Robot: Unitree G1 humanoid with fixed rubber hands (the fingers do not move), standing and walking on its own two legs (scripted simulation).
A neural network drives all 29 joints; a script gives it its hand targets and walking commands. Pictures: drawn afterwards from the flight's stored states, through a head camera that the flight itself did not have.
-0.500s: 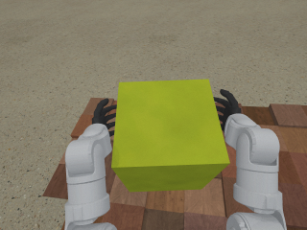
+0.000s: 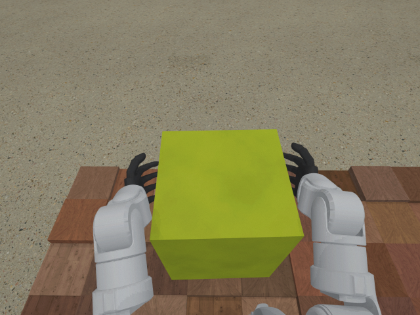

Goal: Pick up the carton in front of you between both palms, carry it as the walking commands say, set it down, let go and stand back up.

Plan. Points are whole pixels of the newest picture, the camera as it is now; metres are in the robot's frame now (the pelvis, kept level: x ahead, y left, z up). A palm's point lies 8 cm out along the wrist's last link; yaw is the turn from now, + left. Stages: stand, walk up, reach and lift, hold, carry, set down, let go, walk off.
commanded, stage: carry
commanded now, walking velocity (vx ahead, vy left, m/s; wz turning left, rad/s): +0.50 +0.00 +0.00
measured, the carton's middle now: (220, 210) +0.33 -0.01 +0.02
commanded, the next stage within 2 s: none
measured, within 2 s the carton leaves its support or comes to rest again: neither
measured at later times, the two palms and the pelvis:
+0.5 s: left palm (140, 70) +0.64 +0.14 +0.15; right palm (264, 62) +0.65 -0.16 +0.15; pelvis +0.31 -0.02 -0.01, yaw +0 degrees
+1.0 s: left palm (152, 28) +0.92 +0.13 +0.13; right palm (246, 23) +0.93 -0.16 +0.13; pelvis +0.60 -0.02 +0.01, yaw +1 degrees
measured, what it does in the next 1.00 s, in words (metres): walks ahead: right foot, then left foot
